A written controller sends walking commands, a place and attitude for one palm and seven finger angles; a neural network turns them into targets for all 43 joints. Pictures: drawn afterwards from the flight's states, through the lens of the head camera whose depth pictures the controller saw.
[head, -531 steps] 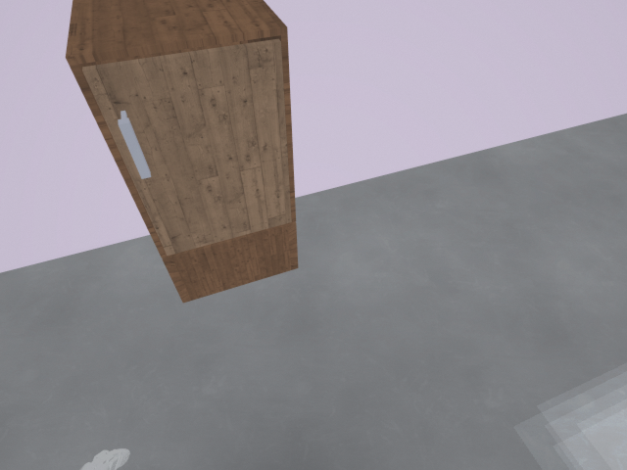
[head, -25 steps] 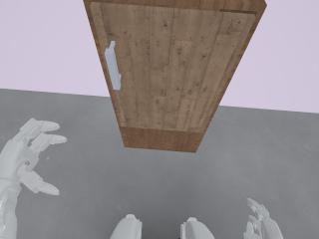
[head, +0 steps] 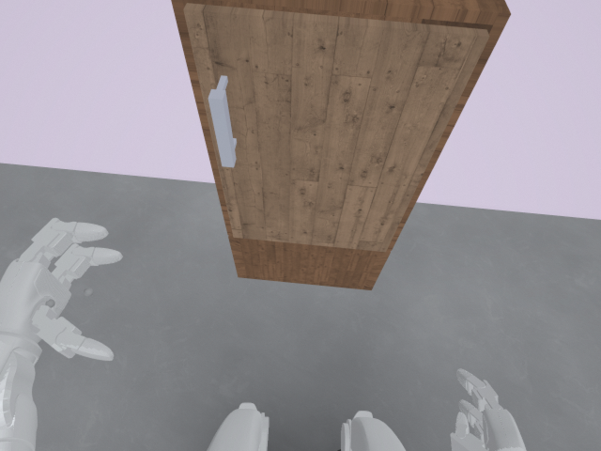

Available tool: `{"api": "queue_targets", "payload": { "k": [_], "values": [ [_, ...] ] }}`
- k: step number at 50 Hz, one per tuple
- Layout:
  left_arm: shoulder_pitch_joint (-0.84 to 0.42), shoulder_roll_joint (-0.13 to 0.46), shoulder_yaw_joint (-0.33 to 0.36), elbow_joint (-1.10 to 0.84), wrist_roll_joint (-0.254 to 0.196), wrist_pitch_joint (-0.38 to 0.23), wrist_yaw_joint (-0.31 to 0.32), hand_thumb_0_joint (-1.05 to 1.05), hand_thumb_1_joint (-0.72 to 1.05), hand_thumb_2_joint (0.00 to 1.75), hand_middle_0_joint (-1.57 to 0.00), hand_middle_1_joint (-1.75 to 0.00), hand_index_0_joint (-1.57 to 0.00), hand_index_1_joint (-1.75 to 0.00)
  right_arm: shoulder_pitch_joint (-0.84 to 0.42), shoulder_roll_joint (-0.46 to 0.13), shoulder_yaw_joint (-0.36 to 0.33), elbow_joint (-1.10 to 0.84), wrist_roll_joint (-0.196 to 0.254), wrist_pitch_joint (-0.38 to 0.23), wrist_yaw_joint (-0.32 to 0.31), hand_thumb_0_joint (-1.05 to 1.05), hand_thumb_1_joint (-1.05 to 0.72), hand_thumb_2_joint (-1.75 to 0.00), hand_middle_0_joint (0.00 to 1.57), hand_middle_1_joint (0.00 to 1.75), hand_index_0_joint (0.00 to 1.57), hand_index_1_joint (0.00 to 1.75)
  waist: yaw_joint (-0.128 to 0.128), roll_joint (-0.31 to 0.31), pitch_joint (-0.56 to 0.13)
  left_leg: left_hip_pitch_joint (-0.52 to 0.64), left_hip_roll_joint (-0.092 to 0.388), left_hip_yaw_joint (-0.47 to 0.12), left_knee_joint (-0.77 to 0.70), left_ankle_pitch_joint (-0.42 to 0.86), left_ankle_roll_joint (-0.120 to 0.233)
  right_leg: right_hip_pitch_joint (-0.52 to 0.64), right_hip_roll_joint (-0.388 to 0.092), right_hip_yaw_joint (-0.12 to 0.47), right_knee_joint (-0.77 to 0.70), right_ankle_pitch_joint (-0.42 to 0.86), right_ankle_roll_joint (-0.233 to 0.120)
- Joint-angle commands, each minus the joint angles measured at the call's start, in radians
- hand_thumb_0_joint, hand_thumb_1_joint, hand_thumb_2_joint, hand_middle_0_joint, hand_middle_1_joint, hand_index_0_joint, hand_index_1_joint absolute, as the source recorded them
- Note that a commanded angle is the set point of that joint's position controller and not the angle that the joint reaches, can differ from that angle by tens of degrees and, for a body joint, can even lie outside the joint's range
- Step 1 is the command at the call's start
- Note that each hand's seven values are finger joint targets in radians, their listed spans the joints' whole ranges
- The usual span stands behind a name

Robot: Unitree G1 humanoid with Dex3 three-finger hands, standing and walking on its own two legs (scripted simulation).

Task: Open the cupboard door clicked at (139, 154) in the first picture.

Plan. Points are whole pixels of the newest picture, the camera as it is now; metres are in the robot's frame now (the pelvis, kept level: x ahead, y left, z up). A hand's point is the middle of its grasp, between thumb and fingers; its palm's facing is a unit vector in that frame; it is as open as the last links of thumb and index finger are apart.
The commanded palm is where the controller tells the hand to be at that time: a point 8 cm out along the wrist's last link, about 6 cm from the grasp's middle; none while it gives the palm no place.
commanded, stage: move the hooked fingers beside the handle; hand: left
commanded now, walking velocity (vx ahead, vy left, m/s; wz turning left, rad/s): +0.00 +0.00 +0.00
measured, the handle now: (226, 123) +0.61 +0.16 +0.04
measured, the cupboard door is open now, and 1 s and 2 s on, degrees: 0 0 0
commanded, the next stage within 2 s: none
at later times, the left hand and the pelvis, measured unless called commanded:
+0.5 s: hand (136, 226) +0.39 +0.25 +0.05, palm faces -0.04 -1.00 -0.03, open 14.0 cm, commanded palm +0.37 +0.30 +0.05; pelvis +0.00 +0.00 +0.00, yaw -1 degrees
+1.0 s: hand (170, 179) +0.47 +0.22 +0.05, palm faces -0.06 -1.00 -0.03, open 14.0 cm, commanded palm +0.46 +0.28 +0.04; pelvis +0.00 -0.01 -0.02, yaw -2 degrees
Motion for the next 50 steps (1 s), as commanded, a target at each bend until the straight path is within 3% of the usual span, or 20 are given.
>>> {"api": "queue_targets", "payload": {
  "k": [1,2,7,10,13,15,19,24,25,28,30,31,32,33,35,38,42,46,49,50],
  "values": [
    [-0.321,0.226,0.031,-0.181,-0.013,-0.060,-0.014,0.00,-0.50,0.30,-0.30,-1.20,-0.30,-1.20,0.013,-0.165,-0.067,-0.108,0.006,-0.050,-0.028,0.00,-0.90,-0.90,0.20,0.30,0.20,0.30,-0.037,0.074,-0.265,0.197,-0.017,-0.037,-0.179,0.200,0.007,0.089,0.040,0.029,-0.144,0.109,-0.028],
    [-0.319,0.234,0.041,-0.157,-0.010,-0.058,-0.012,0.00,-0.50,0.30,-0.30,-1.20,-0.30,-1.20,0.018,-0.168,-0.068,-0.105,0.006,-0.051,-0.031,0.00,-0.90,-0.90,0.20,0.30,0.20,0.30,-0.032,0.054,-0.273,0.191,-0.017,-0.038,-0.178,0.193,0.007,0.090,0.040,0.030,-0.143,0.100,-0.027],
    [-0.398,0.244,0.024,-0.160,0.020,-0.056,0.017,0.00,-0.50,0.30,-0.30,-1.20,-0.30,-1.20,0.020,-0.164,-0.067,-0.095,0.005,-0.049,-0.029,0.00,-0.90,-0.90,0.20,0.30,0.20,0.30,-0.019,0.125,-0.326,0.252,-0.014,-0.048,-0.191,0.242,-0.004,0.075,0.035,0.020,-0.127,0.129,-0.033],
    [-0.415,0.268,0.041,-0.129,0.042,-0.036,0.049,0.00,-0.50,0.30,-0.30,-1.20,-0.30,-1.20,0.033,-0.166,-0.068,-0.093,0.002,-0.035,-0.024,0.00,-0.90,-0.90,0.20,0.30,0.20,0.30,-0.015,0.102,-0.350,0.254,-0.009,-0.051,-0.195,0.280,-0.007,0.086,0.035,0.015,-0.122,0.156,-0.031],
    [-0.441,0.251,0.031,-0.084,0.055,-0.021,0.081,0.00,-0.50,0.30,-0.30,-1.20,-0.30,-1.20,0.037,-0.162,-0.067,-0.095,0.004,-0.015,-0.018,0.00,-0.90,-0.90,0.20,0.30,0.20,0.30,-0.019,0.083,-0.324,0.232,-0.010,-0.047,-0.204,0.272,-0.007,0.088,0.033,0.013,-0.127,0.157,-0.027],
    [-0.462,0.273,0.055,-0.045,0.062,-0.017,0.096,0.00,-0.50,0.30,-0.30,-1.20,-0.30,-1.20,0.046,-0.164,-0.066,-0.093,0.000,-0.005,-0.014,0.00,-0.90,-0.90,0.20,0.30,0.20,0.30,-0.013,0.079,-0.328,0.211,-0.011,-0.039,-0.196,0.280,-0.006,0.106,0.034,0.017,-0.124,0.174,-0.028],
    [-0.528,0.273,0.045,0.010,0.077,-0.035,0.106,0.00,-0.50,0.30,-0.30,-1.20,-0.30,-1.20,0.066,-0.166,-0.068,-0.083,-0.002,0.016,-0.009,0.00,-0.90,-0.90,0.20,0.30,0.20,0.30,-0.033,0.041,-0.333,0.188,-0.010,-0.029,-0.178,0.291,0.002,0.117,0.038,0.025,-0.121,0.200,-0.026],
    [-0.649,0.277,0.027,0.039,0.087,-0.073,0.090,0.00,-0.50,0.30,-0.30,-1.20,-0.30,-1.20,0.092,-0.168,-0.073,-0.052,-0.004,0.033,-0.007,0.00,-0.90,-0.90,0.20,0.30,0.20,0.30,-0.052,0.082,-0.379,0.223,-0.007,-0.028,-0.158,0.341,0.002,0.099,0.040,0.032,-0.113,0.240,-0.027],
    [-0.656,0.305,0.048,0.035,0.093,-0.079,0.088,0.00,-0.50,0.30,-0.30,-1.20,-0.30,-1.20,0.104,-0.172,-0.077,-0.047,-0.006,0.038,-0.006,0.00,-0.90,-0.90,0.20,0.30,0.20,0.30,-0.046,0.081,-0.420,0.246,-0.004,-0.032,-0.157,0.372,-0.001,0.110,0.038,0.032,-0.108,0.261,-0.026],
    [-0.637,0.289,0.039,0.048,0.094,-0.082,0.087,0.00,-0.50,0.30,-0.30,-1.20,-0.30,-1.20,0.113,-0.167,-0.081,-0.041,-0.007,0.049,0.001,0.00,-0.90,-0.90,0.20,0.30,0.20,0.30,-0.036,0.120,-0.446,0.288,-0.002,-0.032,-0.156,0.446,-0.006,0.113,0.035,0.030,-0.109,0.300,-0.026],
    [-0.680,0.281,0.025,0.104,0.101,-0.072,0.091,0.00,-0.50,0.30,-0.30,-1.20,-0.30,-1.20,0.122,-0.168,-0.079,-0.027,-0.005,0.062,0.002,0.00,-0.90,-0.90,0.20,0.30,0.20,0.30,-0.060,0.073,-0.409,0.257,0.001,-0.033,-0.151,0.430,-0.001,0.096,0.039,0.029,-0.111,0.300,-0.021],
    [-0.702,0.303,0.042,0.139,0.107,-0.068,0.098,0.00,-0.50,0.30,-0.30,-1.20,-0.30,-1.20,0.125,-0.171,-0.080,-0.020,-0.005,0.068,0.001,0.00,-0.90,-0.90,0.20,0.30,0.20,0.30,-0.060,0.055,-0.386,0.224,0.001,-0.031,-0.151,0.397,0.001,0.098,0.038,0.030,-0.110,0.288,-0.021],
    [-0.718,0.285,0.028,0.160,0.111,-0.065,0.102,0.00,-0.50,0.30,-0.30,-1.20,-0.30,-1.20,0.124,-0.168,-0.080,-0.021,-0.005,0.073,0.001,0.00,-0.90,-0.90,0.20,0.30,0.20,0.30,-0.068,0.053,-0.369,0.201,-0.003,-0.024,-0.152,0.363,0.005,0.094,0.036,0.032,-0.116,0.273,-0.019],
    [-0.743,0.317,0.052,0.186,0.116,-0.064,0.108,0.00,-0.50,0.30,-0.30,-1.20,-0.30,-1.20,0.126,-0.172,-0.079,-0.017,-0.006,0.078,0.001,0.00,-0.90,-0.90,0.20,0.30,0.20,0.30,-0.066,0.049,-0.357,0.172,-0.004,-0.021,-0.149,0.335,0.007,0.100,0.035,0.036,-0.116,0.261,-0.019],
    [-0.781,0.370,0.086,0.211,0.131,-0.075,0.115,0.00,-0.50,0.30,-0.30,-1.20,-0.30,-1.20,0.138,-0.175,-0.077,-0.014,-0.009,0.087,0.000,0.00,-0.90,-0.90,0.20,0.30,0.20,0.30,-0.058,0.059,-0.383,0.168,-0.005,-0.020,-0.143,0.346,0.008,0.112,0.036,0.042,-0.106,0.274,-0.023],
    [-0.884,0.341,0.041,0.232,0.150,-0.102,0.120,0.00,-0.50,0.30,-0.30,-1.20,-0.30,-1.20,0.141,-0.167,-0.074,-0.007,-0.011,0.095,0.004,0.00,-0.90,-0.90,0.20,0.30,0.20,0.30,-0.078,0.090,-0.394,0.179,-0.005,-0.017,-0.132,0.336,0.010,0.085,0.036,0.046,-0.103,0.263,-0.021],
    [-0.995,0.369,0.040,0.304,0.169,-0.126,0.118,0.00,-0.50,0.30,-0.30,-1.20,-0.30,-1.20,0.160,-0.171,-0.074,0.015,-0.014,0.110,0.005,0.00,-0.90,-0.90,0.20,0.30,0.20,0.30,-0.098,0.097,-0.429,0.183,-0.001,-0.025,-0.108,0.329,0.012,0.055,0.039,0.051,-0.091,0.252,-0.020],
    [-1.039,0.415,0.061,0.406,0.185,-0.112,0.112,0.00,-0.50,0.30,-0.30,-1.20,-0.30,-1.20,0.178,-0.179,-0.070,0.021,-0.014,0.131,0.003,0.00,-0.90,-0.90,0.20,0.30,0.20,0.30,-0.105,0.078,-0.446,0.142,-0.003,-0.021,-0.090,0.321,0.018,0.060,0.039,0.057,-0.084,0.259,-0.017],
    [-1.106,0.422,0.045,0.448,0.198,-0.100,0.114,0.00,-0.50,0.30,-0.30,-1.20,-0.30,-1.20,0.191,-0.181,-0.063,0.022,-0.018,0.143,0.007,0.00,-0.90,-0.90,0.20,0.30,0.20,0.30,-0.119,0.109,-0.431,0.127,-0.003,-0.025,-0.080,0.318,0.020,0.025,0.041,0.054,-0.075,0.251,-0.019],
    [-1.125,0.455,0.067,0.457,0.202,-0.097,0.118,0.00,-0.50,0.30,-0.30,-1.20,-0.30,-1.20,0.198,-0.187,-0.063,0.025,-0.020,0.149,0.007,0.00,-0.90,-0.90,0.20,0.30,0.20,0.30,-0.124,0.084,-0.450,0.114,0.000,-0.025,-0.075,0.314,0.021,0.036,0.042,0.057,-0.074,0.254,-0.015]
  ]
}}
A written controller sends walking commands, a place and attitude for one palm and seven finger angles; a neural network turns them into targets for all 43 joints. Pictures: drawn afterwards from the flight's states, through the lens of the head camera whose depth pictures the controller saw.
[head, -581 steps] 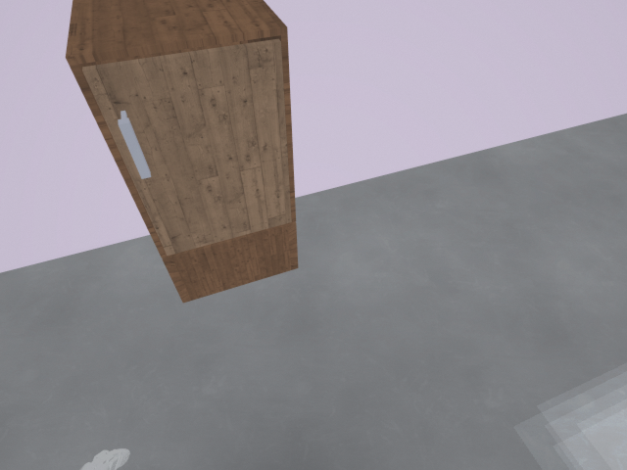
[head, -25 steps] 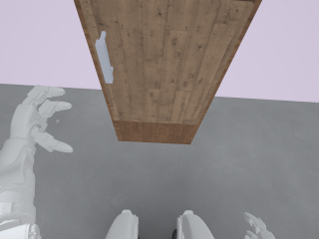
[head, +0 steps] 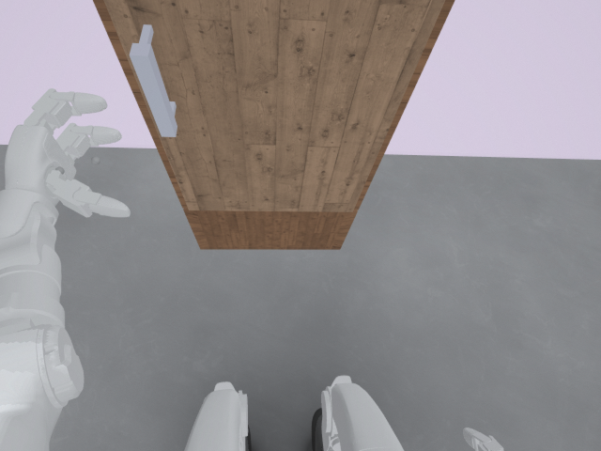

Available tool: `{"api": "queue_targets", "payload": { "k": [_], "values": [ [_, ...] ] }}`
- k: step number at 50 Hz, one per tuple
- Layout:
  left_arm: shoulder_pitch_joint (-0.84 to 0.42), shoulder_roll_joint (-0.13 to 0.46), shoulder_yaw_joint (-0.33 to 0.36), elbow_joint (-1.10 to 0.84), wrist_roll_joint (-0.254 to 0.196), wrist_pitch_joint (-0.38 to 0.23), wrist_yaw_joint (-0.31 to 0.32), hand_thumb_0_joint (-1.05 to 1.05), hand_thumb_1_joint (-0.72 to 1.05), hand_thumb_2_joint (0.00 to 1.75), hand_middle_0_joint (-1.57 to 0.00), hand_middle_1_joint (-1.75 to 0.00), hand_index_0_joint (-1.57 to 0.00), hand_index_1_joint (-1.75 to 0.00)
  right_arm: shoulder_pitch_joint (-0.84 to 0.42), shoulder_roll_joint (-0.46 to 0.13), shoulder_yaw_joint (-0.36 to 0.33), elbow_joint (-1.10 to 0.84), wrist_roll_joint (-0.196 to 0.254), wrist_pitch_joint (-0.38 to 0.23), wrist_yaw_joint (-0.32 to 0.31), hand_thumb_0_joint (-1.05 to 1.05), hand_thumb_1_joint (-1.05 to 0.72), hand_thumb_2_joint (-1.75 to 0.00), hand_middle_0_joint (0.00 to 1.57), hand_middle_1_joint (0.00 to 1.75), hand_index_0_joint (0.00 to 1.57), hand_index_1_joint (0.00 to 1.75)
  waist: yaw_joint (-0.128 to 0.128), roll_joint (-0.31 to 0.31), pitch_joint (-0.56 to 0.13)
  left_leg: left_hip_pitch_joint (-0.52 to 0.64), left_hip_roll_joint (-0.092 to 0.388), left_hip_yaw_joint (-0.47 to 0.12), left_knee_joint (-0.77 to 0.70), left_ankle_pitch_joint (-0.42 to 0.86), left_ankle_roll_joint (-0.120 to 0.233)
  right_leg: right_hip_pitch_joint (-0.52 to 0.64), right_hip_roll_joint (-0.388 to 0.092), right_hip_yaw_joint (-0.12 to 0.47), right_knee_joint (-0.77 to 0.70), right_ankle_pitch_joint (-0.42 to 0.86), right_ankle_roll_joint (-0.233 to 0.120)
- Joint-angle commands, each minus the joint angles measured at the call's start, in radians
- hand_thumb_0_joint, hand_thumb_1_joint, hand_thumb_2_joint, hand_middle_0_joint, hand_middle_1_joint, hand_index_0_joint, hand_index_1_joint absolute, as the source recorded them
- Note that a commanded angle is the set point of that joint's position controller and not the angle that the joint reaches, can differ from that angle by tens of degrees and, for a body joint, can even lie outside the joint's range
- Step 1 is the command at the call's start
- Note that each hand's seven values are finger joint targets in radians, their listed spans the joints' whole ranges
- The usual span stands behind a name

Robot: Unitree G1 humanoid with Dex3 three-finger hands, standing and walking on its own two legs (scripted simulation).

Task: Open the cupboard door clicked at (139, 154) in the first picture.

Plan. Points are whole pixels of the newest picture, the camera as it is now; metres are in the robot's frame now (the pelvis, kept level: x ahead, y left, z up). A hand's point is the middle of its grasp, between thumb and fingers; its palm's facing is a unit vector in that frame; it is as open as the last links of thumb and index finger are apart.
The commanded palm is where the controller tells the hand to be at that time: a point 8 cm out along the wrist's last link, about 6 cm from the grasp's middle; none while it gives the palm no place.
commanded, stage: move the hooked fingers beside the handle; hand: left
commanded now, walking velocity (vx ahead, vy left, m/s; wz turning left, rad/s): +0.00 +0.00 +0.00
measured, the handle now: (158, 85) +0.60 +0.18 +0.05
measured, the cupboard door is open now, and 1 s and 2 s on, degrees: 0 0 0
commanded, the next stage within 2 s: slide the fingers in behind the handle in 1.66 s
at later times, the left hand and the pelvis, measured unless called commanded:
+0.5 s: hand (110, 110) +0.54 +0.24 +0.06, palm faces -0.03 -1.00 -0.02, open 14.0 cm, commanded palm +0.54 +0.28 +0.05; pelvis -0.01 +0.01 -0.02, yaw -1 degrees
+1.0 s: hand (106, 107) +0.56 +0.24 +0.06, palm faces -0.03 -1.00 -0.01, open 14.0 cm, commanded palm +0.54 +0.27 +0.05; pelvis +0.01 +0.02 +0.00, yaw -2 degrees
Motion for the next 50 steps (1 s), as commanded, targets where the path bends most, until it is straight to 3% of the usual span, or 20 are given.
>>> {"api": "queue_targets", "payload": {
  "k": [1,5,8,11,14,16,20,23,25,27,30,34,35,40,44,45,48,50],
  "values": [
    [-0.421,0.358,0.084,-0.148,-0.007,-0.054,0.006,0.00,-0.50,0.30,-0.30,-1.20,-0.30,-1.20,0.153,-0.185,-0.058,-0.066,0.000,-0.001,-0.016,0.00,-0.90,-0.90,0.20,0.30,0.20,0.30,-0.015,0.088,-0.471,0.263,-0.018,-0.032,-0.122,0.330,0.031,0.234,0.025,0.050,-0.134,0.271,-0.005],
    [-0.477,0.415,0.115,-0.172,0.007,-0.073,0.012,0.00,-0.50,0.30,-0.30,-1.20,-0.30,-1.20,0.174,-0.185,-0.054,-0.070,-0.008,0.014,-0.011,0.00,-0.90,-0.90,0.20,0.30,0.20,0.30,-0.011,0.141,-0.551,0.284,-0.016,-0.036,-0.104,0.389,0.029,0.247,0.029,0.050,-0.111,0.317,-0.007],
    [-0.480,0.404,0.098,-0.131,0.015,-0.067,0.010,0.00,-0.50,0.30,-0.30,-1.20,-0.30,-1.20,0.181,-0.185,-0.052,-0.066,-0.008,0.029,-0.006,0.00,-0.90,-0.90,0.20,0.30,0.20,0.30,-0.029,0.128,-0.526,0.268,-0.013,-0.035,-0.102,0.380,0.032,0.238,0.031,0.050,-0.119,0.315,-0.004],
    [-0.534,0.395,0.079,-0.103,0.024,-0.053,0.005,0.00,-0.50,0.30,-0.30,-1.20,-0.30,-1.20,0.196,-0.192,-0.052,-0.055,-0.011,0.039,-0.005,0.00,-0.90,-0.90,0.20,0.30,0.20,0.30,-0.048,0.163,-0.511,0.292,-0.008,-0.047,-0.101,0.372,0.029,0.176,0.033,0.039,-0.121,0.282,-0.005],
    [-0.577,0.392,0.060,-0.025,0.031,-0.025,0.008,0.00,-0.50,0.30,-0.30,-1.20,-0.30,-1.20,0.208,-0.197,-0.043,-0.051,-0.010,0.048,-0.009,0.00,-0.90,-0.90,0.20,0.30,0.20,0.30,-0.081,0.109,-0.440,0.230,-0.007,-0.054,-0.097,0.310,0.038,0.139,0.038,0.037,-0.129,0.228,-0.004],
    [-0.643,0.418,0.064,-0.050,0.046,-0.027,0.018,0.00,-0.50,0.30,-0.30,-1.20,-0.30,-1.20,0.220,-0.202,-0.044,-0.044,-0.016,0.051,-0.009,0.00,-0.90,-0.90,0.20,0.30,0.20,0.30,-0.082,0.173,-0.479,0.266,-0.006,-0.061,-0.095,0.327,0.033,0.115,0.036,0.033,-0.124,0.222,-0.006],
    [-0.733,0.457,0.071,-0.061,0.065,-0.046,0.038,0.00,-0.50,0.30,-0.30,-1.20,-0.30,-1.20,0.241,-0.208,-0.038,-0.035,-0.026,0.058,-0.005,0.00,-0.90,-0.90,0.20,0.30,0.20,0.30,-0.106,0.200,-0.540,0.314,0.002,-0.081,-0.073,0.379,0.029,0.060,0.041,0.021,-0.102,0.227,-0.008],
    [-0.767,0.451,0.056,-0.004,0.088,-0.031,0.055,0.00,-0.50,0.30,-0.30,-1.20,-0.30,-1.20,0.251,-0.209,-0.032,-0.029,-0.032,0.065,0.001,0.00,-0.90,-0.90,0.20,0.30,0.20,0.30,-0.117,0.247,-0.503,0.317,0.004,-0.090,-0.074,0.368,0.023,0.011,0.041,0.011,-0.101,0.200,-0.012],
    [-0.784,0.499,0.081,0.016,0.105,-0.018,0.063,0.00,-0.50,0.30,-0.30,-1.20,-0.30,-1.20,0.264,-0.217,-0.027,-0.031,-0.035,0.074,0.002,0.00,-0.90,-0.90,0.20,0.30,0.20,0.30,-0.123,0.237,-0.524,0.314,0.006,-0.096,-0.065,0.386,0.024,0.006,0.043,0.006,-0.091,0.209,-0.012],
    [-0.762,0.522,0.090,0.056,0.120,0.003,0.069,0.00,-0.50,0.30,-0.30,-1.20,-0.30,-1.20,0.270,-0.216,-0.020,-0.041,-0.036,0.082,0.002,0.00,-0.90,-0.90,0.20,0.30,0.20,0.30,-0.120,0.215,-0.521,0.269,0.004,-0.090,-0.057,0.386,0.030,0.031,0.044,0.007,-0.087,0.221,-0.010],
    [-0.708,0.515,0.086,0.018,0.131,0.008,0.061,0.00,-0.50,0.30,-0.30,-1.20,-0.30,-1.20,0.280,-0.216,-0.021,-0.060,-0.042,0.096,0.012,0.00,-0.90,-0.90,0.20,0.30,0.20,0.30,-0.100,0.266,-0.581,0.333,0.009,-0.093,-0.057,0.469,0.021,0.026,0.043,0.001,-0.074,0.268,-0.013],
    [-0.689,0.524,0.119,-0.047,0.107,-0.003,0.052,0.00,-0.50,0.30,-0.30,-1.20,-0.30,-1.20,0.284,-0.212,-0.028,-0.072,-0.042,0.111,0.019,0.00,-0.90,-0.90,0.20,0.30,0.20,0.30,-0.095,0.239,-0.609,0.351,0.014,-0.095,-0.059,0.505,0.022,0.060,0.050,-0.002,-0.074,0.306,-0.012],
    [-0.689,0.552,0.144,-0.075,0.101,-0.007,0.050,0.00,-0.50,0.30,-0.30,-1.20,-0.30,-1.20,0.283,-0.217,-0.029,-0.075,-0.041,0.115,0.021,0.00,-0.90,-0.90,0.20,0.30,0.20,0.30,-0.082,0.244,-0.636,0.354,0.013,-0.093,-0.062,0.506,0.019,0.082,0.051,0.002,-0.077,0.310,-0.010],
    [-0.708,0.508,0.132,-0.176,0.084,-0.025,0.055,0.00,-0.50,0.30,-0.30,-1.20,-0.30,-1.20,0.294,-0.210,-0.043,-0.050,-0.040,0.120,0.029,0.00,-0.90,-0.90,0.20,0.30,0.20,0.30,-0.084,0.300,-0.666,0.486,0.023,-0.114,-0.074,0.601,0.004,0.041,0.055,-0.008,-0.093,0.319,-0.013],
    [-0.651,0.384,0.058,-0.139,0.078,-0.002,0.056,0.00,-0.50,0.30,-0.30,-1.20,-0.30,-1.20,0.300,-0.198,-0.049,-0.035,-0.039,0.122,0.036,0.00,-0.90,-0.90,0.20,0.30,0.20,0.30,-0.099,0.289,-0.594,0.519,0.025,-0.118,-0.086,0.626,0.004,0.006,0.058,-0.017,-0.117,0.309,-0.014],
    [-0.630,0.377,0.055,-0.090,0.079,0.010,0.057,0.00,-0.50,0.30,-0.30,-1.20,-0.30,-1.20,0.300,-0.199,-0.047,-0.029,-0.038,0.126,0.035,0.00,-0.90,-0.90,0.20,0.30,0.20,0.30,-0.103,0.260,-0.548,0.491,0.025,-0.115,-0.092,0.600,0.004,0.004,0.058,-0.019,-0.125,0.300,-0.012],
    [-0.601,0.349,0.037,-0.058,0.076,0.022,0.060,0.00,-0.50,0.30,-0.30,-1.20,-0.30,-1.20,0.298,-0.196,-0.047,-0.033,-0.039,0.129,0.033,0.00,-0.90,-0.90,0.20,0.30,0.20,0.30,-0.106,0.227,-0.500,0.451,0.019,-0.107,-0.104,0.574,0.010,0.025,0.057,-0.019,-0.133,0.305,-0.012],
    [-0.594,0.352,0.039,-0.091,0.076,0.005,0.062,0.00,-0.50,0.30,-0.30,-1.20,-0.30,-1.20,0.293,-0.193,-0.046,-0.042,-0.039,0.130,0.034,0.00,-0.90,-0.90,0.20,0.30,0.20,0.30,-0.090,0.258,-0.521,0.476,0.018,-0.102,-0.102,0.617,0.005,0.032,0.056,-0.016,-0.127,0.325,-0.015]
  ]
}}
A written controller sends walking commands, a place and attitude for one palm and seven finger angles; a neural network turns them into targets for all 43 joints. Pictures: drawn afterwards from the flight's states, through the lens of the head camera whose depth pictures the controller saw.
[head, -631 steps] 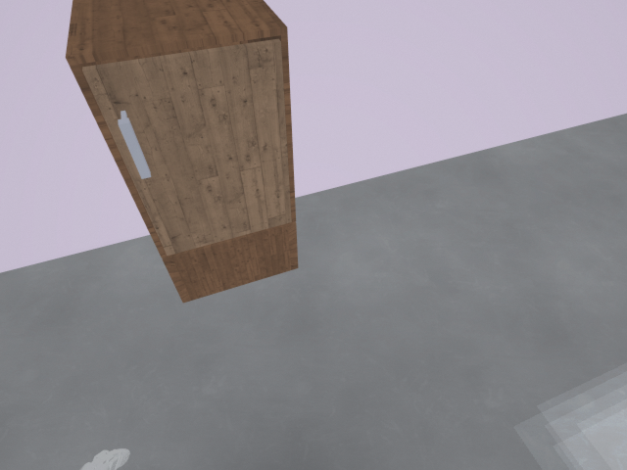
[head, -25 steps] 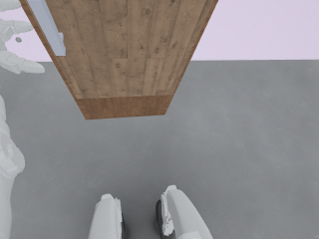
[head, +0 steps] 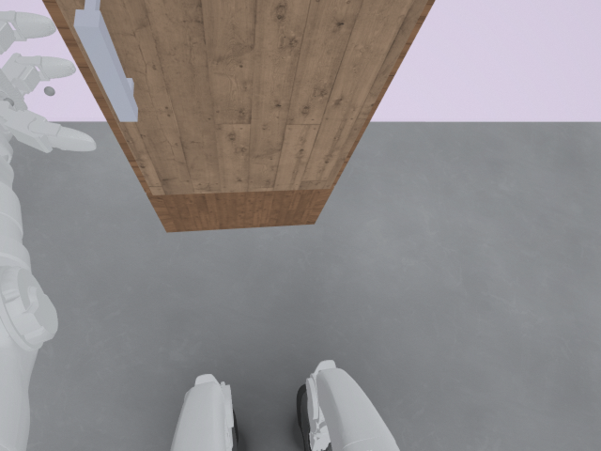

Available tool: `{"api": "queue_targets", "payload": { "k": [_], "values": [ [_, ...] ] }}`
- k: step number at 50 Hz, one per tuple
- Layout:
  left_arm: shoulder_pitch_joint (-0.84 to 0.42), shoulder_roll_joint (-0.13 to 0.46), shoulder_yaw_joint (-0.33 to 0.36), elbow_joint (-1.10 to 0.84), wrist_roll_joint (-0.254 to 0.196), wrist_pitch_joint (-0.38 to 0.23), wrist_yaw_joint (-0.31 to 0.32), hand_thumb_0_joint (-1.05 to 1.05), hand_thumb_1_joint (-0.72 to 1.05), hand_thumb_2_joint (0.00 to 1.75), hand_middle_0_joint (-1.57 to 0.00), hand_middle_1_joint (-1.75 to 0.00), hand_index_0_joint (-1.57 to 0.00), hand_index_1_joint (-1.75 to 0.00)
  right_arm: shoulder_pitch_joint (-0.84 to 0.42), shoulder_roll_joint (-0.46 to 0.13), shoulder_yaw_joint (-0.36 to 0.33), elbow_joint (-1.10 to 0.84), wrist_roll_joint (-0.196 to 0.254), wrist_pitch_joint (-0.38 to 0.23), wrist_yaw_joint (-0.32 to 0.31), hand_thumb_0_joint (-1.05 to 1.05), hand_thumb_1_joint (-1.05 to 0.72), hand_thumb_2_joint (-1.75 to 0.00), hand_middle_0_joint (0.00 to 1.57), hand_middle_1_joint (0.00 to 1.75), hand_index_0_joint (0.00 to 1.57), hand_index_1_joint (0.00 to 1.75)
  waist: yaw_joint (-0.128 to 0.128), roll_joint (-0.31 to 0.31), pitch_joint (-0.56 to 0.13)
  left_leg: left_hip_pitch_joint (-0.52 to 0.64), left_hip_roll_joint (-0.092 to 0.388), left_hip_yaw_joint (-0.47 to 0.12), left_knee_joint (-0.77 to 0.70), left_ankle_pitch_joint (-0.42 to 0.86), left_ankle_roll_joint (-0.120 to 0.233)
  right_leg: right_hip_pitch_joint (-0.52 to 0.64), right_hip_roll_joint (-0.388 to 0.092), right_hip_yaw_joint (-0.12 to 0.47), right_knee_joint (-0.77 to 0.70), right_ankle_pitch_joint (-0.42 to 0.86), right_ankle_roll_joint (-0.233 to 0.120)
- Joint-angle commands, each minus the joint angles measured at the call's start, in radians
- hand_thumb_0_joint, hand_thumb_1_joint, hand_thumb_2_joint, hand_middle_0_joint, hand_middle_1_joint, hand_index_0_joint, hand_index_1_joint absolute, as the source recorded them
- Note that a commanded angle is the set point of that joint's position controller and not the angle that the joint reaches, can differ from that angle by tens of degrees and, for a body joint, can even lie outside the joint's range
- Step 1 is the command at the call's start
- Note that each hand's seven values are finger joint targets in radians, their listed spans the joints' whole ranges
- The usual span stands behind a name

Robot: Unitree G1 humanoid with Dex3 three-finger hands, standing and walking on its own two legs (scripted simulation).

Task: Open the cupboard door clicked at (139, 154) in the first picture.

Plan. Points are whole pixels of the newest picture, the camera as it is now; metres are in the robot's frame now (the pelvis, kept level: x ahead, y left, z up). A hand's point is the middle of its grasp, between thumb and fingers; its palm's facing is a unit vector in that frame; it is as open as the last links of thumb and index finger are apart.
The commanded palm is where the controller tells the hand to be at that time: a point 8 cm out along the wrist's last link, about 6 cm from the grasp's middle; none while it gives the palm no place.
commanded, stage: move the hooked fingers beside the handle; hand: left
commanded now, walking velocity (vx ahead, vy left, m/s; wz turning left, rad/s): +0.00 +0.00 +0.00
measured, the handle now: (112, 60) +0.58 +0.18 +0.06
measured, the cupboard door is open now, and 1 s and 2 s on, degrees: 0 0 0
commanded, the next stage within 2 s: slide the fingers in behind the handle in 0.66 s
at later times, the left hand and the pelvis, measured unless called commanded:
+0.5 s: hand (45, 100) +0.52 +0.24 +0.06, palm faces +0.00 -1.00 -0.02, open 14.0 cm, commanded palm +0.51 +0.27 +0.05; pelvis -0.01 -0.01 -0.01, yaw +0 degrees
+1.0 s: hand (66, 97) +0.53 +0.23 +0.06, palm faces -0.01 -1.00 -0.01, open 14.0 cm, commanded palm +0.52 +0.25 +0.05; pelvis -0.01 +0.00 -0.01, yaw +0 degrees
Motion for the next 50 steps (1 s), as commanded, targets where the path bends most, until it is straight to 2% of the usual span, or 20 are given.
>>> {"api": "queue_targets", "payload": {
  "k": [1,3,5,7,11,13,15,19,23,24,27,29,33,35,36,38,40,42,46,50],
  "values": [
    [-0.344,0.209,0.003,-0.193,-0.023,-0.075,0.004,0.00,-0.50,0.30,-0.30,-1.20,-0.30,-1.20,0.210,-0.213,-0.077,-0.028,-0.001,0.003,-0.018,0.00,-0.90,-0.90,0.20,0.30,0.20,0.30,-0.001,0.231,-0.504,0.586,0.005,-0.090,-0.130,0.629,-0.022,0.111,0.040,-0.008,-0.093,0.308,-0.043],
    [-0.343,0.234,0.027,-0.214,-0.027,-0.099,0.016,0.00,-0.50,0.30,-0.30,-1.20,-0.30,-1.20,0.204,-0.213,-0.079,-0.035,-0.002,0.002,-0.017,0.00,-0.90,-0.90,0.20,0.30,0.20,0.30,0.004,0.198,-0.509,0.559,0.001,-0.081,-0.129,0.602,-0.017,0.147,0.041,-0.002,-0.092,0.318,-0.042],
    [-0.350,0.250,0.046,-0.240,-0.032,-0.126,0.024,0.00,-0.50,0.30,-0.30,-1.20,-0.30,-1.20,0.197,-0.211,-0.079,-0.040,-0.003,0.003,-0.017,0.00,-0.90,-0.90,0.20,0.30,0.20,0.30,0.011,0.207,-0.539,0.562,-0.003,-0.076,-0.124,0.618,-0.018,0.174,0.040,0.004,-0.084,0.344,-0.044],
    [-0.334,0.255,0.050,-0.226,-0.030,-0.137,0.026,0.00,-0.50,0.30,-0.30,-1.20,-0.30,-1.20,0.182,-0.208,-0.078,-0.045,0.000,0.002,-0.015,0.00,-0.90,-0.90,0.20,0.30,0.20,0.30,0.017,0.200,-0.524,0.525,-0.007,-0.064,-0.123,0.580,-0.014,0.200,0.040,0.011,-0.085,0.343,-0.043],
    [-0.382,0.278,0.041,-0.173,-0.018,-0.130,0.021,0.00,-0.50,0.30,-0.30,-1.20,-0.30,-1.20,0.170,-0.214,-0.071,-0.043,0.006,0.004,-0.025,0.00,-0.90,-0.90,0.20,0.30,0.20,0.30,-0.011,0.163,-0.480,0.446,-0.011,-0.053,-0.112,0.492,-0.002,0.200,0.038,0.021,-0.082,0.316,-0.037],
    [-0.380,0.316,0.058,-0.171,-0.014,-0.129,0.010,0.00,-0.50,0.30,-0.30,-1.20,-0.30,-1.20,0.164,-0.216,-0.068,-0.049,0.008,0.001,-0.030,0.00,-0.90,-0.90,0.20,0.30,0.20,0.30,0.001,0.183,-0.501,0.424,-0.016,-0.049,-0.110,0.465,-0.001,0.224,0.035,0.028,-0.081,0.309,-0.039],
    [-0.403,0.341,0.071,-0.213,-0.020,-0.145,-0.004,0.00,-0.50,0.30,-0.30,-1.20,-0.30,-1.20,0.166,-0.218,-0.068,-0.047,0.006,-0.002,-0.033,0.00,-0.90,-0.90,0.20,0.30,0.20,0.30,0.009,0.217,-0.576,0.469,-0.015,-0.055,-0.097,0.509,-0.003,0.230,0.035,0.030,-0.066,0.335,-0.041],
    [-0.435,0.287,0.028,-0.210,-0.038,-0.143,-0.033,0.00,-0.50,0.30,-0.30,-1.20,-0.30,-1.20,0.166,-0.218,-0.070,-0.033,0.008,-0.007,-0.034,0.00,-0.90,-0.90,0.20,0.30,0.20,0.30,-0.011,0.250,-0.584,0.515,-0.009,-0.070,-0.087,0.532,-0.006,0.167,0.036,0.023,-0.061,0.320,-0.043],
    [-0.405,0.258,0.008,-0.136,-0.044,-0.095,-0.045,0.00,-0.50,0.30,-0.30,-1.20,-0.30,-1.20,0.170,-0.227,-0.068,-0.022,0.012,-0.006,-0.038,0.00,-0.90,-0.90,0.20,0.30,0.20,0.30,-0.024,0.187,-0.522,0.466,-0.006,-0.073,-0.098,0.468,-0.003,0.147,0.035,0.015,-0.079,0.275,-0.036],
    [-0.415,0.251,0.004,-0.126,-0.045,-0.090,-0.046,0.00,-0.50,0.30,-0.30,-1.20,-0.30,-1.20,0.174,-0.227,-0.067,-0.022,0.011,-0.008,-0.040,0.00,-0.90,-0.90,0.20,0.30,0.20,0.30,-0.028,0.196,-0.517,0.467,-0.008,-0.076,-0.094,0.468,0.000,0.129,0.035,0.013,-0.074,0.271,-0.039],
    [-0.426,0.322,0.042,-0.097,-0.031,-0.074,-0.031,0.00,-0.50,0.30,-0.30,-1.20,-0.30,-1.20,0.173,-0.229,-0.058,-0.030,0.011,-0.009,-0.044,0.00,-0.90,-0.90,0.20,0.30,0.20,0.30,-0.025,0.145,-0.488,0.363,-0.010,-0.061,-0.084,0.400,0.009,0.162,0.034,0.023,-0.074,0.247,-0.033],
    [-0.452,0.366,0.064,-0.110,-0.018,-0.087,-0.018,0.00,-0.50,0.30,-0.30,-1.20,-0.30,-1.20,0.173,-0.228,-0.052,-0.037,0.009,-0.015,-0.047,0.00,-0.90,-0.90,0.20,0.30,0.20,0.30,-0.024,0.156,-0.492,0.334,-0.012,-0.059,-0.076,0.386,0.012,0.167,0.036,0.028,-0.061,0.242,-0.037],
    [-0.497,0.407,0.078,-0.192,0.003,-0.132,0.002,0.00,-0.50,0.30,-0.30,-1.20,-0.30,-1.20,0.172,-0.228,-0.054,-0.039,0.001,-0.019,-0.039,0.00,-0.90,-0.90,0.20,0.30,0.20,0.30,-0.009,0.259,-0.581,0.427,-0.006,-0.073,-0.071,0.441,-0.003,0.139,0.037,0.022,-0.043,0.239,-0.044],
    [-0.493,0.388,0.072,-0.213,0.000,-0.138,0.000,0.00,-0.50,0.30,-0.30,-1.20,-0.30,-1.20,0.179,-0.230,-0.059,-0.036,0.001,-0.018,-0.032,0.00,-0.90,-0.90,0.20,0.30,0.20,0.30,-0.006,0.286,-0.625,0.489,-0.003,-0.084,-0.074,0.485,-0.010,0.121,0.039,0.014,-0.038,0.248,-0.045],
    [-0.481,0.357,0.052,-0.185,-0.003,-0.126,-0.003,0.00,-0.50,0.30,-0.30,-1.20,-0.30,-1.20,0.178,-0.230,-0.059,-0.032,0.003,-0.016,-0.031,0.00,-0.90,-0.90,0.20,0.30,0.20,0.30,-0.015,0.273,-0.599,0.489,-0.002,-0.088,-0.079,0.478,-0.012,0.104,0.038,0.009,-0.043,0.241,-0.044],
    [-0.465,0.363,0.058,-0.163,-0.005,-0.098,-0.008,0.00,-0.50,0.30,-0.30,-1.20,-0.30,-1.20,0.184,-0.233,-0.058,-0.030,0.004,-0.011,-0.032,0.00,-0.90,-0.90,0.20,0.30,0.20,0.30,-0.013,0.253,-0.578,0.469,0.000,-0.086,-0.085,0.464,-0.007,0.122,0.038,0.009,-0.052,0.241,-0.040],
    [-0.439,0.298,0.019,-0.149,-0.011,-0.069,-0.019,0.00,-0.50,0.30,-0.30,-1.20,-0.30,-1.20,0.191,-0.232,-0.061,-0.030,0.007,-0.009,-0.031,0.00,-0.90,-0.90,0.20,0.30,0.20,0.30,-0.022,0.244,-0.573,0.490,0.000,-0.087,-0.093,0.477,-0.007,0.105,0.037,0.002,-0.060,0.249,-0.039],
    [-0.455,0.298,0.014,-0.161,-0.013,-0.053,-0.016,0.00,-0.50,0.30,-0.30,-1.20,-0.30,-1.20,0.194,-0.234,-0.060,-0.028,0.006,-0.008,-0.034,0.00,-0.90,-0.90,0.20,0.30,0.20,0.30,-0.026,0.219,-0.551,0.469,0.001,-0.090,-0.101,0.452,-0.004,0.113,0.037,0.002,-0.067,0.239,-0.037],
    [-0.461,0.254,0.015,-0.237,-0.030,-0.080,0.007,0.00,-0.50,0.30,-0.30,-1.20,-0.30,-1.20,0.201,-0.222,-0.070,-0.023,-0.001,-0.014,-0.026,0.00,-0.90,-0.90,0.20,0.30,0.20,0.30,-0.016,0.246,-0.594,0.544,0.002,-0.098,-0.104,0.519,-0.014,0.100,0.040,-0.003,-0.069,0.263,-0.041],
    [-0.462,0.216,0.000,-0.196,-0.023,-0.100,0.043,0.00,-0.50,0.30,-0.30,-1.20,-0.30,-1.20,0.203,-0.217,-0.070,-0.012,-0.004,-0.017,-0.021,0.00,-0.90,-0.90,0.20,0.30,0.20,0.30,-0.027,0.209,-0.521,0.513,0.001,-0.096,-0.110,0.481,-0.014,0.085,0.042,-0.004,-0.073,0.238,-0.042]
  ]
}}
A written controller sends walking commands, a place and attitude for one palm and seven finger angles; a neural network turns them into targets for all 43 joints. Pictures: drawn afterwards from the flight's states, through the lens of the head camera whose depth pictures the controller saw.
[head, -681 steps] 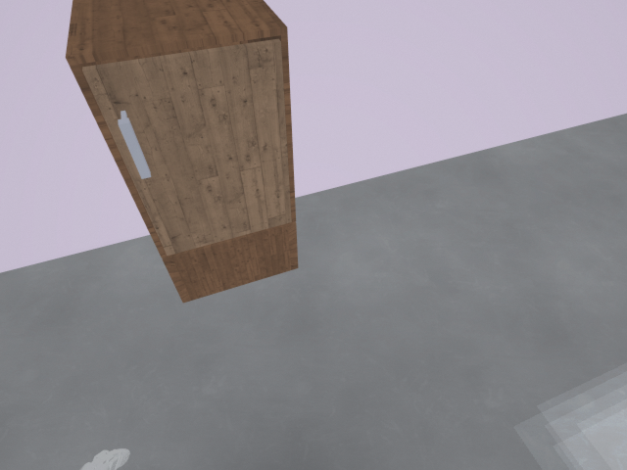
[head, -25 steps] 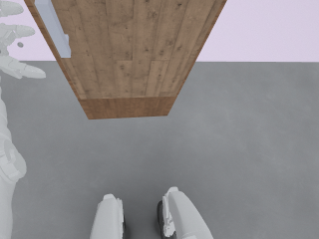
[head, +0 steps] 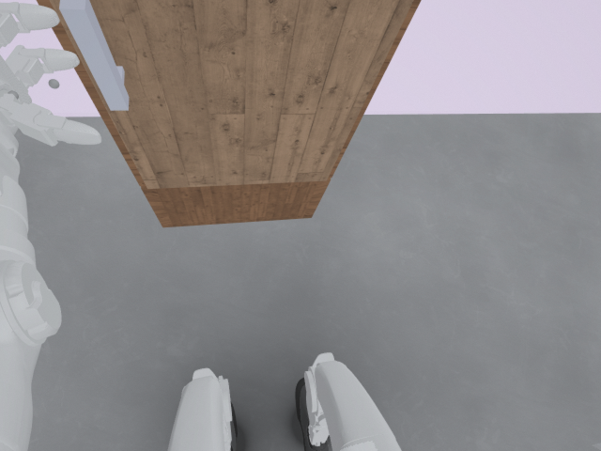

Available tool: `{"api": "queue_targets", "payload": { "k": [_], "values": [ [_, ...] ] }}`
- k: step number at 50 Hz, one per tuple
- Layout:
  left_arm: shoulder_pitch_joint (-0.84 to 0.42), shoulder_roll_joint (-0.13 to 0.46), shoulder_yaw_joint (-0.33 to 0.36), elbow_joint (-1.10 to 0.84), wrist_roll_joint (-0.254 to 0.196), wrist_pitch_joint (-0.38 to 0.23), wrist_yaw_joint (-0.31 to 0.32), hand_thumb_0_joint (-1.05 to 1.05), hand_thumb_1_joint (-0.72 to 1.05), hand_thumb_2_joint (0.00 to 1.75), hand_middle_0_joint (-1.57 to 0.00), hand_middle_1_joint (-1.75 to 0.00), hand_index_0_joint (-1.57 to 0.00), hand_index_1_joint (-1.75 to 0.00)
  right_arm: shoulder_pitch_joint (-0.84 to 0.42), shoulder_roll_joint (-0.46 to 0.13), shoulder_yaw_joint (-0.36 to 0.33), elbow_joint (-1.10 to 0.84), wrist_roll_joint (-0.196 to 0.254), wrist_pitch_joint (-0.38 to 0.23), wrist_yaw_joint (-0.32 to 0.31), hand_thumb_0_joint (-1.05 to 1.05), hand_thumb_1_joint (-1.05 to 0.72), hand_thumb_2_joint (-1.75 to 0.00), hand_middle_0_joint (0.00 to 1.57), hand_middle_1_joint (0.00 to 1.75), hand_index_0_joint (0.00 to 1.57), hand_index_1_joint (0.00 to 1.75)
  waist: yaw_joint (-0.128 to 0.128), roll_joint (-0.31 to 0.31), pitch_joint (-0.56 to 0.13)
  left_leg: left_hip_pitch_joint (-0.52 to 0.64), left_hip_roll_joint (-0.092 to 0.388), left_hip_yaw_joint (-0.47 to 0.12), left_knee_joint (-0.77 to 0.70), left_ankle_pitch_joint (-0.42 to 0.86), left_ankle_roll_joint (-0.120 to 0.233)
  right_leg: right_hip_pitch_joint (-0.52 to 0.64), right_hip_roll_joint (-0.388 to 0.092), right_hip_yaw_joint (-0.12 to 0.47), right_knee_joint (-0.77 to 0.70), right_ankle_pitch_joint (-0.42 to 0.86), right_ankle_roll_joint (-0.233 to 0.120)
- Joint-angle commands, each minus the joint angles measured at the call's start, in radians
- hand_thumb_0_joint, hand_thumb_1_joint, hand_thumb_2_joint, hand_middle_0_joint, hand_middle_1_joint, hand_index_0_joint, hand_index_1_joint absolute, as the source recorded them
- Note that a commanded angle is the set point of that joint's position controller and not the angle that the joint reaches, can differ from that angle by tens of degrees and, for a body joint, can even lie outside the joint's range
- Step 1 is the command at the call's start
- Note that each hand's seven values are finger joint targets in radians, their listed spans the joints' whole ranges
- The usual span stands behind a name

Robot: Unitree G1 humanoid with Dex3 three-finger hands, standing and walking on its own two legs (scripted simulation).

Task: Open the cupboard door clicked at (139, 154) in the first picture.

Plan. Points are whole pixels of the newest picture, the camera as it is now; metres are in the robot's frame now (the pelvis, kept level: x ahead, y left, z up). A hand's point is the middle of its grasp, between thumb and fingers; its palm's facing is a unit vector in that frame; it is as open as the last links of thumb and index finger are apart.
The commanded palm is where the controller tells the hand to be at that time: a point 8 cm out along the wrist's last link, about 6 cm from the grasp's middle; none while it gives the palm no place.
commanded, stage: slide the fingers in behind the handle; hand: left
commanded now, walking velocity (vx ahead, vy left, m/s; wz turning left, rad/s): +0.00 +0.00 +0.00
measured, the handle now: (101, 46) +0.59 +0.19 +0.07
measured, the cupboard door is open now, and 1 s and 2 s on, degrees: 0 0 0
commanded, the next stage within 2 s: close the thumb around the handle in 1.36 s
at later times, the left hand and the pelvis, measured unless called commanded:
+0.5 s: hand (97, 85) +0.54 +0.19 +0.06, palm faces +0.01 -1.00 -0.02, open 14.0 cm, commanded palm +0.52 +0.22 +0.06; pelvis +0.01 -0.01 +0.00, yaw +1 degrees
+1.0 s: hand (126, 83) +0.55 +0.16 +0.06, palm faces +0.03 -1.00 -0.02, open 14.0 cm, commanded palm +0.53 +0.19 +0.06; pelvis +0.00 -0.02 +0.00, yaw +1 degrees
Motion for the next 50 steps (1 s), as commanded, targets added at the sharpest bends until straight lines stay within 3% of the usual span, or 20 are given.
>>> {"api": "queue_targets", "payload": {
  "k": [1,3,4,5,6,9,10,15,18,22,27,30,32,36,39,45,47,48,49,50],
  "values": [
    [-0.436,0.225,0.017,-0.215,-0.017,-0.090,0.033,0.00,-0.50,0.30,-0.30,-1.20,-0.30,-1.20,0.204,-0.212,-0.078,-0.020,-0.004,-0.006,-0.014,0.00,-0.90,-0.90,0.20,0.30,0.20,0.30,-0.016,0.213,-0.530,0.556,-0.002,-0.092,-0.148,0.474,-0.013,0.136,0.038,-0.005,-0.113,0.232,-0.040],
    [-0.394,0.233,0.026,-0.203,-0.004,-0.090,0.049,0.00,-0.50,0.30,-0.30,-1.20,-0.30,-1.20,0.200,-0.210,-0.077,-0.029,-0.005,-0.006,-0.011,0.00,-0.90,-0.90,0.20,0.30,0.20,0.30,0.002,0.221,-0.523,0.545,-0.005,-0.085,-0.155,0.467,-0.015,0.152,0.036,-0.005,-0.111,0.230,-0.043],
    [-0.410,0.217,0.012,-0.223,0.001,-0.099,0.055,0.00,-0.50,0.30,-0.30,-1.20,-0.30,-1.20,0.200,-0.207,-0.077,-0.029,-0.008,-0.006,-0.008,0.00,-0.90,-0.90,0.20,0.30,0.20,0.30,-0.001,0.253,-0.535,0.573,-0.005,-0.088,-0.151,0.492,-0.017,0.133,0.036,-0.005,-0.106,0.235,-0.046],
    [-0.396,0.224,0.021,-0.232,0.006,-0.103,0.062,0.00,-0.50,0.30,-0.30,-1.20,-0.30,-1.20,0.205,-0.206,-0.079,-0.029,-0.009,-0.003,-0.007,0.00,-0.90,-0.90,0.20,0.30,0.20,0.30,0.006,0.245,-0.559,0.597,-0.003,-0.091,-0.152,0.532,-0.020,0.147,0.036,-0.008,-0.104,0.258,-0.046],
    [-0.384,0.197,0.002,-0.234,0.007,-0.104,0.064,0.00,-0.50,0.30,-0.30,-1.20,-0.30,-1.20,0.196,-0.202,-0.079,-0.036,-0.008,-0.002,-0.003,0.00,-0.90,-0.90,0.20,0.30,0.20,0.30,0.008,0.254,-0.558,0.595,-0.005,-0.085,-0.149,0.534,-0.021,0.148,0.036,-0.004,-0.107,0.262,-0.045],
    [-0.384,0.185,0.009,-0.235,-0.004,-0.113,0.074,0.00,-0.50,0.30,-0.30,-1.20,-0.30,-1.20,0.196,-0.201,-0.083,-0.037,-0.007,-0.001,-0.003,0.00,-0.90,-0.90,0.20,0.30,0.20,0.30,-0.002,0.197,-0.544,0.580,-0.005,-0.084,-0.151,0.524,-0.015,0.173,0.038,-0.005,-0.108,0.277,-0.044],
    [-0.391,0.177,0.002,-0.247,-0.007,-0.117,0.075,0.00,-0.50,0.30,-0.30,-1.20,-0.30,-1.20,0.191,-0.201,-0.083,-0.041,-0.006,0.001,-0.003,0.00,-0.90,-0.90,0.20,0.30,0.20,0.30,0.004,0.217,-0.555,0.584,-0.006,-0.082,-0.154,0.528,-0.019,0.177,0.037,-0.002,-0.109,0.280,-0.042],
    [-0.388,0.147,-0.005,-0.246,-0.013,-0.130,0.088,0.00,-0.50,0.30,-0.30,-1.20,-0.30,-1.20,0.190,-0.196,-0.087,-0.034,-0.006,0.000,-0.003,0.00,-0.90,-0.90,0.20,0.30,0.20,0.30,0.000,0.186,-0.563,0.564,-0.011,-0.071,-0.148,0.524,-0.014,0.208,0.036,0.006,-0.107,0.309,-0.039],
    [-0.389,0.106,-0.033,-0.221,-0.008,-0.127,0.099,0.00,-0.50,0.30,-0.30,-1.20,-0.30,-1.20,0.184,-0.189,-0.088,-0.033,-0.005,-0.001,-0.001,0.00,-0.90,-0.90,0.20,0.30,0.20,0.30,-0.009,0.162,-0.529,0.522,-0.017,-0.061,-0.147,0.476,-0.009,0.216,0.035,0.011,-0.115,0.295,-0.035],
    [-0.395,0.138,-0.006,-0.205,-0.004,-0.130,0.111,0.00,-0.50,0.30,-0.30,-1.20,-0.30,-1.20,0.186,-0.190,-0.086,-0.034,-0.007,-0.001,-0.003,0.00,-0.90,-0.90,0.20,0.30,0.20,0.30,-0.002,0.139,-0.545,0.481,-0.022,-0.054,-0.140,0.457,-0.004,0.253,0.033,0.019,-0.108,0.305,-0.036],
    [-0.433,0.108,-0.032,-0.226,0.002,-0.146,0.122,0.00,-0.50,0.30,-0.30,-1.20,-0.30,-1.20,0.181,-0.182,-0.086,-0.031,-0.009,-0.005,-0.003,0.00,-0.90,-0.90,0.20,0.30,0.20,0.30,-0.007,0.159,-0.565,0.486,-0.024,-0.049,-0.132,0.456,-0.003,0.254,0.031,0.025,-0.103,0.315,-0.035],
    [-0.424,0.129,-0.014,-0.219,0.003,-0.148,0.128,0.00,-0.50,0.30,-0.30,-1.20,-0.30,-1.20,0.182,-0.187,-0.088,-0.031,-0.009,-0.004,-0.004,0.00,-0.90,-0.90,0.20,0.30,0.20,0.30,-0.004,0.166,-0.577,0.484,-0.025,-0.047,-0.127,0.464,-0.003,0.263,0.031,0.028,-0.099,0.329,-0.036],
    [-0.412,0.124,-0.015,-0.205,0.004,-0.139,0.132,0.00,-0.50,0.30,-0.30,-1.20,-0.30,-1.20,0.181,-0.184,-0.086,-0.036,-0.006,-0.004,-0.003,0.00,-0.90,-0.90,0.20,0.30,0.20,0.30,-0.001,0.133,-0.567,0.442,-0.028,-0.040,-0.127,0.435,0.001,0.288,0.030,0.033,-0.103,0.323,-0.033],
    [-0.446,0.081,-0.054,-0.201,0.014,-0.137,0.145,0.00,-0.50,0.30,-0.30,-1.20,-0.30,-1.20,0.181,-0.181,-0.087,-0.029,-0.008,-0.008,-0.002,0.00,-0.90,-0.90,0.20,0.30,0.20,0.30,-0.013,0.163,-0.559,0.464,-0.027,-0.046,-0.126,0.416,-0.002,0.240,0.029,0.028,-0.103,0.289,-0.034],
    [-0.450,0.107,-0.025,-0.203,0.011,-0.139,0.160,0.00,-0.50,0.30,-0.30,-1.20,-0.30,-1.20,0.190,-0.184,-0.087,-0.030,-0.012,-0.010,-0.004,0.00,-0.90,-0.90,0.20,0.30,0.20,0.30,-0.013,0.141,-0.566,0.452,-0.027,-0.045,-0.125,0.423,0.002,0.262,0.031,0.030,-0.100,0.305,-0.036],
    [-0.491,0.023,-0.097,-0.227,0.020,-0.150,0.173,0.00,-0.50,0.30,-0.30,-1.20,-0.30,-1.20,0.191,-0.176,-0.092,-0.019,-0.016,-0.016,0.005,0.00,-0.90,-0.90,0.20,0.30,0.20,0.30,-0.025,0.179,-0.586,0.491,-0.029,-0.048,-0.126,0.432,-0.004,0.236,0.029,0.027,-0.102,0.302,-0.035],
    [-0.478,0.003,-0.103,-0.197,0.015,-0.141,0.178,0.00,-0.50,0.30,-0.30,-1.20,-0.30,-1.20,0.192,-0.177,-0.093,-0.015,-0.015,-0.017,0.006,0.00,-0.90,-0.90,0.20,0.30,0.20,0.30,-0.033,0.149,-0.563,0.468,-0.030,-0.045,-0.124,0.406,0.000,0.235,0.030,0.029,-0.111,0.287,-0.033],
    [-0.472,0.050,-0.060,-0.189,0.013,-0.138,0.185,0.00,-0.50,0.30,-0.30,-1.20,-0.30,-1.20,0.197,-0.181,-0.092,-0.014,-0.016,-0.016,0.003,0.00,-0.90,-0.90,0.20,0.30,0.20,0.30,-0.025,0.117,-0.559,0.438,-0.029,-0.045,-0.127,0.394,0.002,0.264,0.030,0.029,-0.110,0.288,-0.033],
    [-0.463,0.071,-0.045,-0.180,0.014,-0.138,0.189,0.00,-0.50,0.30,-0.30,-1.20,-0.30,-1.20,0.200,-0.183,-0.089,-0.019,-0.016,-0.015,0.001,0.00,-0.90,-0.90,0.20,0.30,0.20,0.30,-0.018,0.122,-0.560,0.431,-0.032,-0.044,-0.125,0.399,0.003,0.269,0.032,0.031,-0.105,0.294,-0.036],
    [-0.485,0.054,-0.068,-0.187,0.019,-0.139,0.192,0.00,-0.50,0.30,-0.30,-1.20,-0.30,-1.20,0.196,-0.180,-0.088,-0.020,-0.015,-0.015,0.002,0.00,-0.90,-0.90,0.20,0.30,0.20,0.30,-0.025,0.135,-0.559,0.435,-0.033,-0.042,-0.129,0.395,0.002,0.262,0.029,0.032,-0.107,0.291,-0.033]
  ]
}}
